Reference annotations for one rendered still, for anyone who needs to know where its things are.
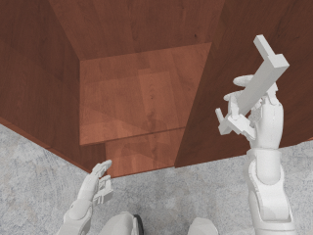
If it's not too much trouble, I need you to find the right robot forearm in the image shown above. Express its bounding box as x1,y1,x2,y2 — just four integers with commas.
243,148,297,235

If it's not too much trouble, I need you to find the left robot foot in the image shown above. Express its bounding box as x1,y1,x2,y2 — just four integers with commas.
133,214,144,235

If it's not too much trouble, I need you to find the wardrobe door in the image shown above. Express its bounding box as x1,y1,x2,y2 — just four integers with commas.
174,0,313,168

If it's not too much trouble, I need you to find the right robot hand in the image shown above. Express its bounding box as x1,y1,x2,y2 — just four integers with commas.
223,74,284,150

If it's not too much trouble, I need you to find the left robot forearm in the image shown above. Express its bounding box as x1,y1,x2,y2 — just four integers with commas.
55,199,94,235

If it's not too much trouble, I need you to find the left robot hand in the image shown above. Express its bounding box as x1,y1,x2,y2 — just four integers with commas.
76,160,113,208

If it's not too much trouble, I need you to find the handle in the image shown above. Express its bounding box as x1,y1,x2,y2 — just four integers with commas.
215,34,290,135

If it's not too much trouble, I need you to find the right robot thigh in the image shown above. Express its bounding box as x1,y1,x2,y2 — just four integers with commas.
187,217,218,235

